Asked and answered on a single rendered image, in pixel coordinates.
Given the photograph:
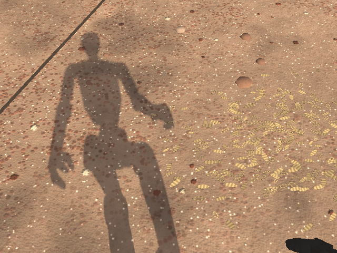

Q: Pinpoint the robot right hand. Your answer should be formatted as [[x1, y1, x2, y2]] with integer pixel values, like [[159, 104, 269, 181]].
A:
[[285, 238, 337, 253]]

